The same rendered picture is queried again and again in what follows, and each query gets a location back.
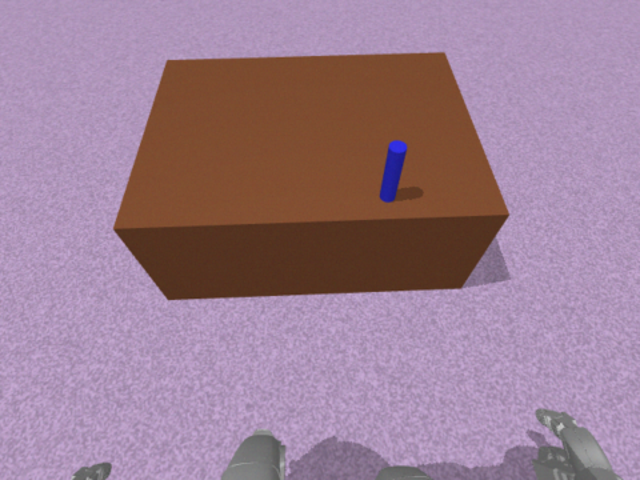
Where can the left robot hand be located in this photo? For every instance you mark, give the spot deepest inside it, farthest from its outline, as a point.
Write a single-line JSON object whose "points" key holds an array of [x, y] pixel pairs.
{"points": [[96, 472]]}

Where can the can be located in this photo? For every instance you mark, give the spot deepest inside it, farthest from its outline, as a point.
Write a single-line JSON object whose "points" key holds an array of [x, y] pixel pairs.
{"points": [[392, 172]]}

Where can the right robot hand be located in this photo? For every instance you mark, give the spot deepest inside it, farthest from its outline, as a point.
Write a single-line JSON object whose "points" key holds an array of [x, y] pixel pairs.
{"points": [[581, 450]]}

